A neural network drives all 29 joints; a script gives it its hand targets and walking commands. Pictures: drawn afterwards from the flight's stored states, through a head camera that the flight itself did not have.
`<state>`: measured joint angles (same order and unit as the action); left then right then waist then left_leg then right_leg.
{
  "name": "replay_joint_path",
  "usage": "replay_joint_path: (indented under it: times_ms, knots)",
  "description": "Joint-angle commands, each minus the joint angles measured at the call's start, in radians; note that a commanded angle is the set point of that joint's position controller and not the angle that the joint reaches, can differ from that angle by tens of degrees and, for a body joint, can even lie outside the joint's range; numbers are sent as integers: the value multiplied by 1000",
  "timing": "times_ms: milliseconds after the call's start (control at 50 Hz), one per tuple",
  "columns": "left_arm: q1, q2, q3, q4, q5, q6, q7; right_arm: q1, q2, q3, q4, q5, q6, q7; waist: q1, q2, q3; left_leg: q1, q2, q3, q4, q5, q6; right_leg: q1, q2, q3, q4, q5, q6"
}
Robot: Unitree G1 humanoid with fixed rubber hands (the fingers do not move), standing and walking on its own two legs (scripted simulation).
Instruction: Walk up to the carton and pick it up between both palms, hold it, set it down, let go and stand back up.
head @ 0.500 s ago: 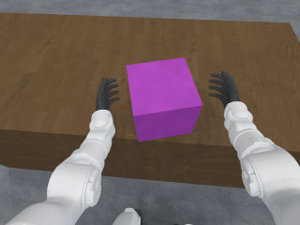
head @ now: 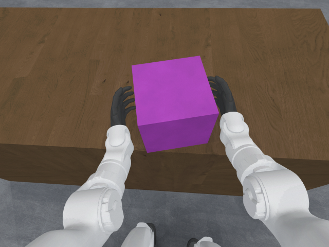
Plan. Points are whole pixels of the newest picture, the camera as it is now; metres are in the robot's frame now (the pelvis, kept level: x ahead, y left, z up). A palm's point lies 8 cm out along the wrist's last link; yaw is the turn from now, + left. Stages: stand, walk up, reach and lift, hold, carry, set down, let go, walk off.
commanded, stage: reach and lift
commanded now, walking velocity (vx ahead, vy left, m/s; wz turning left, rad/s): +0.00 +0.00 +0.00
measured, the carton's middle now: (172, 106) +0.45 +0.05 +0.01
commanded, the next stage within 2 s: none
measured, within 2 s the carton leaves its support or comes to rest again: neither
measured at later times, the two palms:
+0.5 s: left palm (119, 124) +0.38 +0.18 +0.02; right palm (224, 118) +0.42 -0.08 +0.03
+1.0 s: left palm (119, 124) +0.38 +0.18 +0.02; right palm (224, 118) +0.42 -0.08 +0.03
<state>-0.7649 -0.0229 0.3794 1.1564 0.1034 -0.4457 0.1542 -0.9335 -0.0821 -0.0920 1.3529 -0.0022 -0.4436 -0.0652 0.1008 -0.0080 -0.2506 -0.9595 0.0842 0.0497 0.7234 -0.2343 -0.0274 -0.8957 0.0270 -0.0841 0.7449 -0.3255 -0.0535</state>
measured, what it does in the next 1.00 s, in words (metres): stands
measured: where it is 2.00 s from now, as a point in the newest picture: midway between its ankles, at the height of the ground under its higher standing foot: outside the picture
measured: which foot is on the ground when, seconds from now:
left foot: down 0.00-1.00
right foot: down 0.00-1.00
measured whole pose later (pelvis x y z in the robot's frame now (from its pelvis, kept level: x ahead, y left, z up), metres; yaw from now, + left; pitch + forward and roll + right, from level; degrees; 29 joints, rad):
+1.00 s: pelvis +0.01 +0.00 +0.03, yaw -1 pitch +21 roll -1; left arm -0.64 -0.15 0.59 0.95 0.45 -0.43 0.19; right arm -0.77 0.12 -0.63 1.18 -0.52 -0.52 -0.08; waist 0.08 -0.04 -0.12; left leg -0.69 0.08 0.07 0.47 -0.14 -0.03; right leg -0.63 0.04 -0.06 0.46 -0.21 -0.05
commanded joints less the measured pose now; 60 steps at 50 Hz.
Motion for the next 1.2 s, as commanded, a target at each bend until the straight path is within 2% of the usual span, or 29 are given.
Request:
replay_joint_path:
  times_ms: [0, 20, 60, 100, 120, 180, 200, 220, 280, 320, 360, 380, 400, 480, 500, 520, 560, 600, 640, 740, 780, 860, 900, 980, 1000, 1040, 1080, 1120, 1180]
  knots:
    - [-362, -115, 24, -157, 185, -42, -46, -389, 168, -136, -139, -232, -73, -4, -10, -35, -641, 357, -83, 58, -39, 403, -10, 543, 2, 81, -67, 588, 93]
    - [-378, -220, 8, -147, 225, -33, -54, -413, 278, -150, -126, -281, -79, 4, -3, -10, -635, 404, -78, 57, -42, 419, -12, 523, 6, 73, -86, 574, 81]
    - [-388, -329, -6, -154, 290, -22, -65, -395, 394, -209, -113, -394, -90, 22, -18, 5, -634, 462, -72, 67, -55, 425, -22, 501, 10, 52, -109, 563, 68]
    - [-380, -419, 2, -95, 344, -15, -76, -391, 489, -242, -84, -476, -91, 55, 3, -5, -591, 493, -68, 75, -90, 412, -15, 500, 15, 33, -141, 524, 53]
    - [-385, -473, -17, -104, 349, -26, -87, -383, 567, -252, -104, -520, -96, 71, 1, -24, -608, 482, -66, 76, -102, 398, -4, 522, 13, 34, -152, 514, 51]
    - [-376, -452, 15, -54, 367, -57, -99, -338, 618, -273, -94, -589, -93, 79, 5, -88, -543, 349, -79, 94, -149, 303, 31, 668, -15, 67, -147, 539, 65]
    - [-354, -452, 23, -45, 375, -55, -99, -316, 619, -275, -90, -588, -92, 81, 6, -94, -531, 353, -76, 92, -167, 296, 36, 703, -16, 67, -149, 557, 67]
    - [-350, -441, 31, -40, 380, -60, -97, -322, 611, -276, -107, -593, -95, 80, 25, -83, -524, 362, -75, 93, -181, 293, 32, 702, -19, 67, -161, 537, 67]
    - [-351, -411, 44, -59, 396, -56, -82, -304, 584, -306, -79, -596, -91, 67, 18, -59, -485, 359, -71, 97, -185, 304, 25, 713, -23, 76, -172, 522, 60]
    - [-324, -392, 62, -68, 386, -47, -72, -312, 539, -323, -98, -590, -94, 65, 33, -66, -489, 393, -67, 102, -186, 331, 22, 679, -13, 65, -189, 496, 56]
    - [-330, -444, 24, -87, 380, -44, -65, -313, 560, -329, -94, -591, -100, 68, 27, -27, -500, 448, -58, 92, -183, 365, 4, 627, -6, 53, -213, 463, 44]
    - [-299, -442, 27, -74, 389, -41, -67, -308, 561, -320, -96, -591, -100, 68, 30, -43, -479, 464, -58, 93, -175, 396, 9, 618, -3, 51, -221, 482, 43]
    - [-322, -462, 5, -117, 379, -48, -66, -304, 573, -330, -97, -593, -104, 69, 14, -28, -508, 479, -56, 92, -175, 424, -4, 626, -2, 40, -219, 513, 43]
    - [-276, -440, 7, -118, 397, -47, -52, -268, 515, -345, -81, -589, -105, 65, 11, -10, -507, 545, -54, 84, -174, 471, -16, 607, 7, 33, -237, 507, 37]
    - [-261, -457, 13, -116, 400, -45, -55, -285, 542, -328, -107, -581, -106, 62, 29, -22, -500, 524, -61, 90, -170, 466, -4, 618, 4, 42, -242, 519, 39]
    - [-271, -460, 11, -135, 405, -40, -52, -280, 539, -338, -91, -581, -103, 60, 21, -5, -480, 513, -60, 86, -184, 456, -11, 627, 2, 39, -244, 511, 38]
    - [-261, -480, 3, -148, 407, -42, -48, -271, 563, -323, -106, -578, -107, 65, 33, -2, -492, 516, -61, 86, -183, 471, -8, 623, 1, 39, -243, 523, 39]
    - [-248, -475, -6, -163, 408, -44, -46, -251, 558, -329, -114, -592, -110, 61, 14, -18, -515, 499, -60, 88, -190, 463, -9, 654, -1, 41, -239, 570, 43]
    - [-238, -475, 9, -162, 408, -32, -46, -262, 557, -317, -128, -577, -100, 61, 30, -38, -479, 473, -61, 86, -208, 425, 4, 674, -5, 51, -245, 543, 44]
    - [-226, -477, 4, -185, 414, -15, -32, -244, 538, -319, -112, -559, -76, 67, 35, 0, -460, 546, -54, 87, -207, 470, -7, 607, 8, 32, -267, 460, 29]
    - [-234, -525, -10, -174, 409, -12, -43, -251, 583, -322, -105, -579, -77, 71, 26, -19, -442, 527, -54, 83, -210, 464, -3, 621, 7, 36, -271, 470, 32]
    - [-216, -541, -27, -166, 423, -4, -53, -255, 575, -342, -109, -595, -83, 86, 21, 19, -450, 568, -52, 87, -227, 456, -12, 615, 6, 20, -285, 447, 26]
    - [-219, -544, -28, -177, 421, -8, -52, -254, 591, -338, -119, -603, -79, 100, 27, -10, -450, 580, -51, 80, -228, 458, -3, 592, 11, 13, -292, 421, 25]
    - [-204, -567, -35, -163, 435, -13, -57, -227, 631, -334, -107, -619, -79, 102, 22, -5, -450, 570, -51, 72, -231, 471, 0, 596, 5, 22, -301, 437, 22]
    - [-207, -563, -43, -178, 435, -12, -57, -221, 620, -342, -110, -618, -82, 100, 11, 3, -456, 580, -52, 69, -235, 487, -7, 599, 4, 16, -305, 455, 24]
    - [-215, -581, -49, -185, 425, -16, -56, -220, 640, -336, -105, -627, -86, 102, 9, -5, -454, 566, -51, 69, -239, 471, -3, 590, 6, 16, -305, 441, 23]
    - [-185, -572, -41, -154, 430, -19, -63, -217, 637, -318, -105, -622, -88, 102, 17, -9, -442, 564, -53, 70, -241, 484, 2, 615, -1, 25, -305, 487, 25]
    - [-188, -572, -51, -159, 422, -18, -63, -224, 631, -329, -114, -633, -100, 99, 2, -14, -453, 529, -54, 74, -258, 447, 2, 643, -3, 19, -306, 497, 32]
    - [-187, -563, -59, -145, 409, -24, -76, -217, 650, -310, -108, -638, -106, 94, 4, -30, -446, 488, -58, 74, -268, 407, 11, 674, -13, 25, -295, 518, 43]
